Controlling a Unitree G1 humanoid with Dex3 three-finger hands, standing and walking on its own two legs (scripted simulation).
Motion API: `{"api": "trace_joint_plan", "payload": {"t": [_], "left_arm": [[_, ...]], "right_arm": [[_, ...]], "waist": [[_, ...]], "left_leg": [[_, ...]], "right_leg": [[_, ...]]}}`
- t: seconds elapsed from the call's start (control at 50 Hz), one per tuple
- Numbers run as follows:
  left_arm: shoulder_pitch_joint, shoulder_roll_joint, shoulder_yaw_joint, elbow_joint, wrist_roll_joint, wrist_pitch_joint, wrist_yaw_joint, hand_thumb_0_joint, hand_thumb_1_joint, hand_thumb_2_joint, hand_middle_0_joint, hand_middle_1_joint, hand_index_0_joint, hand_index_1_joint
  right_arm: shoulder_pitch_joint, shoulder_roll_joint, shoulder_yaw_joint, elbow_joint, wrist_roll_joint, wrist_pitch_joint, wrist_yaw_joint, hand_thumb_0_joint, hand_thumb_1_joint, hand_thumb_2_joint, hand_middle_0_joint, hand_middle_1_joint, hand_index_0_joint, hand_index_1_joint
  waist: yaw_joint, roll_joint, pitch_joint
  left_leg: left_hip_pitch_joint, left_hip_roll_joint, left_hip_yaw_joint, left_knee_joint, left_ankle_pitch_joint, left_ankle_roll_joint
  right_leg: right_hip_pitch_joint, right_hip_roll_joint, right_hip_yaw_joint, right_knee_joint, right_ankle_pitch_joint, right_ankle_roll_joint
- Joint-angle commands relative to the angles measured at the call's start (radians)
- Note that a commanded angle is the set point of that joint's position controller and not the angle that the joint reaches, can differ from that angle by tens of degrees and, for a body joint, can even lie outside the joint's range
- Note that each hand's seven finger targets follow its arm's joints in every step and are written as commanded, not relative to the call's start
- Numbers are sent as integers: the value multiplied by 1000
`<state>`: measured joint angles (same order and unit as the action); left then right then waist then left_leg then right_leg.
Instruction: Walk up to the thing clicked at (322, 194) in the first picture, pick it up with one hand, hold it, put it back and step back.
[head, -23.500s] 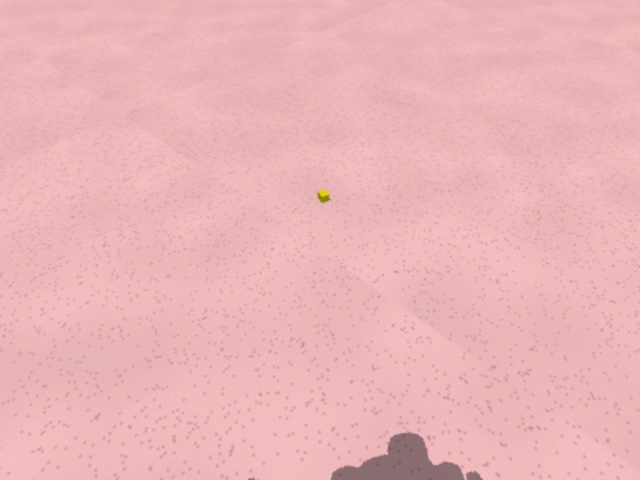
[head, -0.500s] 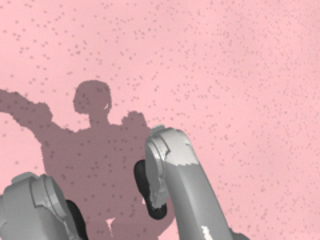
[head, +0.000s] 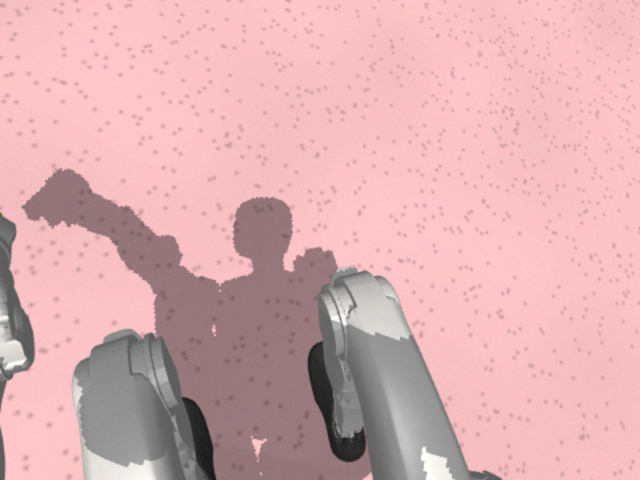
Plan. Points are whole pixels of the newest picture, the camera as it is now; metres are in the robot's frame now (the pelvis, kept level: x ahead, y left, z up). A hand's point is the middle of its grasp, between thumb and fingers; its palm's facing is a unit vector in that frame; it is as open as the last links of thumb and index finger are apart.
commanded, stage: lift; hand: left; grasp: from above
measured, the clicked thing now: out of the picture +0.51 +0.32 -0.15
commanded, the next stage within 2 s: hold in 1.32 s
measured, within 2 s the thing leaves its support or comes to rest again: neither
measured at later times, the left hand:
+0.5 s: hand out of the picture +0.42 +0.28 +0.05, palm faces -0.28 -0.28 -0.92, open 7.2 cm
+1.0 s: hand out of the picture +0.39 +0.25 +0.24, palm faces -0.33 -0.31 -0.89, open 7.3 cm
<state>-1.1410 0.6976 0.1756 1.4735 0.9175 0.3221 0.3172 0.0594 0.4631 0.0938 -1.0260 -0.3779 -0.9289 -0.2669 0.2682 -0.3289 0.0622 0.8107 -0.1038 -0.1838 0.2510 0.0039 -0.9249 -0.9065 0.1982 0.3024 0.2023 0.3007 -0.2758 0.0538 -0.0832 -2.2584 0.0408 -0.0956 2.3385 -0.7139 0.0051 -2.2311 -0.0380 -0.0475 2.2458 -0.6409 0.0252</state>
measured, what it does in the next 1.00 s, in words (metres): rises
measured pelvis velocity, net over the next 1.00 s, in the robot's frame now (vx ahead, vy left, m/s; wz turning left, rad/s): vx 0.05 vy -0.01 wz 0.08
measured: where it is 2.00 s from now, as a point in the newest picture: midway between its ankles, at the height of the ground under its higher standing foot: (273, 453)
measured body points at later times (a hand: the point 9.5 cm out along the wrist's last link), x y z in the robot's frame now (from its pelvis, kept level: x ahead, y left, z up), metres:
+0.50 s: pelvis -0.01 -0.01 +0.13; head +0.16 +0.00 +0.55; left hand +0.43 +0.29 +0.10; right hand +0.09 -0.28 +0.00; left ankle +0.07 +0.12 -0.32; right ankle +0.10 -0.13 -0.32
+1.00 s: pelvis +0.05 -0.01 +0.33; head +0.14 +0.00 +0.77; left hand +0.40 +0.27 +0.29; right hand +0.16 -0.26 +0.20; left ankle +0.07 +0.12 -0.32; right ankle +0.10 -0.13 -0.32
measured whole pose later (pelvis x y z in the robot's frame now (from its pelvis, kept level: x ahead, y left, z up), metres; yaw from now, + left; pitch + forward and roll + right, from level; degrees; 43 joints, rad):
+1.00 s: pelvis +0.05 -0.01 +0.33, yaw +5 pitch +19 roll -2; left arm -0.56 0.28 -0.14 1.01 0.73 0.53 0.27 0.02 0.41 0.20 -1.04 -0.37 -0.92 -0.28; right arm 0.22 -0.25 0.01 0.83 0.05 -0.14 -0.07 0.01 -0.91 -0.90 0.20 0.30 0.21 0.30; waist -0.09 0.05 -0.16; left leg -0.99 0.06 -0.02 1.17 -0.51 -0.02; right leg -0.99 -0.02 -0.05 1.13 -0.47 0.00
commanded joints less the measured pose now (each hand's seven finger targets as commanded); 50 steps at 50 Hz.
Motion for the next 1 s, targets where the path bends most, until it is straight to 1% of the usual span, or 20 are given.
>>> {"api": "trace_joint_plan", "payload": {"t": [0.0,0.02,0.06,0.08,0.14,0.18,0.2,0.28,0.3,0.32,0.4,0.5,0.52,0.54,0.58,0.6,0.7,0.76,0.8,0.98], "left_arm": [[-311,200,-22,-192,16,-4,25,0,662,243,-1027,-427,-1077,-375],[-311,200,-18,-207,11,-1,31,0,670,253,-1032,-436,-1081,-383],[-313,135,-41,-222,-13,11,34,0,680,273,-1043,-453,-1091,-401],[-300,156,-33,-235,-17,20,39,0,687,260,-1043,-447,-1092,-394],[-282,103,-52,-281,-48,38,37,0,687,225,-1040,-432,-1094,-374],[-240,129,-46,-306,-55,54,32,0,659,191,-1023,-409,-1075,-353],[-232,87,-68,-332,-63,57,24,0,649,186,-1022,-388,-1071,-335],[-144,75,-93,-431,-72,74,-14,0,608,164,-1006,-346,-1048,-301],[-105,96,-89,-467,-63,77,-24,0,603,149,-1008,-328,-1049,-283],[-82,74,-100,-482,-68,84,-29,0,607,180,-1016,-341,-1052,-303],[3,45,-128,-623,-76,113,-44,0,618,218,-1037,-348,-1066,-317],[102,-37,-168,-704,-114,174,-36,0,614,275,-1049,-347,-1069,-325],[119,-62,-187,-691,-111,185,-36,0,644,258,-1062,-357,-1089,-328],[90,-34,-178,-729,-115,190,-31,0,660,285,-1077,-362,-1101,-336],[122,-114,-221,-694,-139,204,-33,0,674,317,-1092,-370,-1113,-347],[130,-89,-210,-708,-139,208,-30,0,672,337,-1093,-371,-1111,-351],[183,-192,-275,-632,-148,215,-44,0,698,352,-1108,-362,-1123,-346],[226,-185,-273,-615,-151,204,-45,0,673,359,-1093,-362,-1104,-351],[232,-224,-289,-609,-151,198,-41,0,690,350,-1093,-373,-1110,-355],[262,-221,-277,-608,-150,207,5,0,689,334,-1067,-401,-1096,-370]], "right_arm": [[249,-234,-101,11,28,16,-18,0,-913,-905,199,300,199,300],[250,-224,-101,13,28,19,-22,0,-914,-905,199,300,199,300],[201,-225,-115,-25,36,13,-34,0,-914,-905,199,300,199,300],[198,-223,-118,-21,38,12,-40,0,-915,-906,199,300,199,300],[175,-211,-128,-28,45,8,-57,0,-914,-905,199,300,199,300],[166,-201,-131,-10,53,7,-71,0,-915,-906,199,300,199,300],[139,-198,-134,-40,58,6,-79,0,-914,-905,199,300,199,300],[108,-179,-135,-57,77,8,-110,0,-914,-906,200,300,199,300],[109,-171,-136,-53,83,12,-116,0,-914,-905,199,300,199,300],[86,-162,-135,-74,89,17,-126,0,-917,-907,199,300,199,300],[44,-137,-131,-111,111,37,-171,0,-916,-907,199,300,199,300],[-13,-117,-117,-109,135,45,-235,0,-910,-904,200,300,200,300],[-14,-109,-113,-99,139,43,-246,0,-911,-904,200,300,199,300],[-15,-110,-111,-93,142,42,-257,0,-909,-903,200,300,200,300],[-24,-92,-103,-76,147,34,-272,0,-908,-903,200,300,199,300],[-23,-97,-104,-68,150,30,-280,0,-906,-902,200,300,199,300],[-20,-75,-101,-39,161,17,-309,0,-899,-901,200,300,199,300],[-17,-68,-99,-43,162,10,-319,0,-898,-901,200,300,199,300],[-9,-58,-101,-39,161,10,-321,0,-898,-901,200,300,200,300],[33,-47,-94,-43,156,23,-326,0,-895,-899,200,300,200,300]], "waist": [[14,273,-725],[19,263,-741],[19,244,-743],[28,223,-739],[33,210,-740],[54,173,-747],[45,166,-747],[64,102,-735],[87,99,-759],[90,86,-758],[121,87,-754],[145,101,-687],[135,82,-660],[142,84,-665],[126,54,-606],[141,63,-607],[138,55,-510],[163,42,-481],[159,55,-460],[185,5,-441]], "left_leg": [[526,-39,68,-333,222,8],[523,-41,75,-342,222,7],[550,-41,71,-372,193,8],[543,-45,72,-387,165,11],[575,-47,74,-435,142,10],[577,-48,75,-461,108,14],[591,-49,78,-476,108,15],[616,-50,85,-538,99,23],[642,-47,87,-562,116,22],[649,-48,86,-578,116,24],[754,-45,85,-695,106,20],[965,-39,37,-886,59,0],[995,-34,48,-901,74,1],[1033,-34,50,-919,90,2],[1063,-31,56,-965,115,4],[1110,-30,54,-990,141,3],[1249,-25,55,-1114,237,-3],[1316,-29,62,-1187,264,-3],[1357,-32,77,-1221,321,-3],[1549,-42,98,-1377,542,3]], "right_leg": [[408,52,-75,-257,197,-64],[443,54,-69,-269,197,-63],[437,50,-66,-305,172,-61],[451,51,-61,-328,146,-59],[487,49,-51,-382,120,-57],[525,53,-37,-425,73,-53],[538,52,-33,-448,72,-52],[651,57,-12,-542,48,-45],[694,59,-9,-558,63,-46],[711,57,-5,-583,63,-44],[827,63,8,-691,53,-44],[917,63,-9,-803,37,-45],[932,66,-8,-833,52,-46],[962,66,-3,-864,65,-46],[1016,68,0,-913,93,-45],[1045,65,1,-932,117,-46],[1156,69,1,-1052,201,-47],[1253,67,9,-1130,221,-47],[1301,69,14,-1171,270,-48],[1582,64,21,-1336,505,-36]]}}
